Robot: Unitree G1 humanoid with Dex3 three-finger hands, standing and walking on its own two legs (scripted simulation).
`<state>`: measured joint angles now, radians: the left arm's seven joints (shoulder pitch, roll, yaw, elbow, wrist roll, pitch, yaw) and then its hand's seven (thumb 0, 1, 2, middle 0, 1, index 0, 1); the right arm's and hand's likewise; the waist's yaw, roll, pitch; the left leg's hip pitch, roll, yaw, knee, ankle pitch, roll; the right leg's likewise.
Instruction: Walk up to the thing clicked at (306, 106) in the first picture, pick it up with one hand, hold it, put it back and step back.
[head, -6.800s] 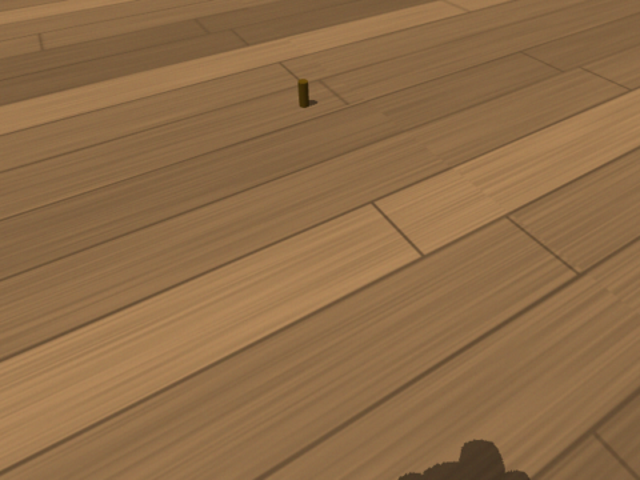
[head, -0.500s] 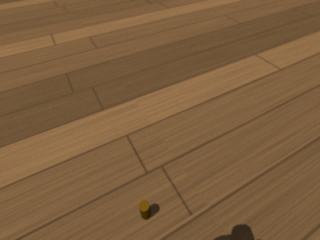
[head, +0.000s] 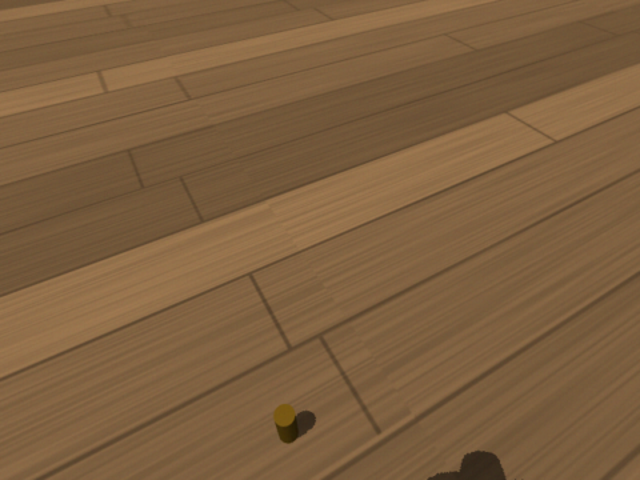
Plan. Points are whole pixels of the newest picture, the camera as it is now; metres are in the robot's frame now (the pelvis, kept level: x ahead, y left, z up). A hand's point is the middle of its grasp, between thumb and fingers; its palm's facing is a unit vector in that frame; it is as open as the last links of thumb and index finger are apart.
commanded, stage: stand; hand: left
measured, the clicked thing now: (286, 424) +0.42 +0.13 -0.71
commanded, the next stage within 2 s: go down in 1.94 s
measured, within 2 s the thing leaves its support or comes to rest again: neither
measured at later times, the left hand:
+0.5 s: hand out of the picture +0.06 +0.24 -0.16, palm faces -0.02 -0.94 -0.34, open 7.4 cm
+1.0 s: hand out of the picture +0.07 +0.24 -0.16, palm faces -0.02 -0.94 -0.34, open 7.4 cm
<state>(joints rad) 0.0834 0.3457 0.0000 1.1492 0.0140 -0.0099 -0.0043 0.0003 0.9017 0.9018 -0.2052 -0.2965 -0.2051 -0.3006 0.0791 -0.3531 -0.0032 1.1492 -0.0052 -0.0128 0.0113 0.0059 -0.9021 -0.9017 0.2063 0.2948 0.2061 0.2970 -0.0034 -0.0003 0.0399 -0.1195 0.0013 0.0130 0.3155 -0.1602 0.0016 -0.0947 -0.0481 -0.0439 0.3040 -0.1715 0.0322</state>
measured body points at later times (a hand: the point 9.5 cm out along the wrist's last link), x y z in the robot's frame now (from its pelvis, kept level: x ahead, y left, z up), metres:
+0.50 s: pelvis +0.00 -0.01 +0.00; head +0.00 -0.01 +0.45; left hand +0.07 +0.29 -0.13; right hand +0.08 -0.31 -0.13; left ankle +0.01 +0.12 -0.75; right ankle +0.00 -0.14 -0.75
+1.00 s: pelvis +0.00 -0.01 +0.00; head +0.01 -0.01 +0.45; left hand +0.07 +0.29 -0.13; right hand +0.08 -0.31 -0.13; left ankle +0.01 +0.12 -0.75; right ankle +0.00 -0.14 -0.75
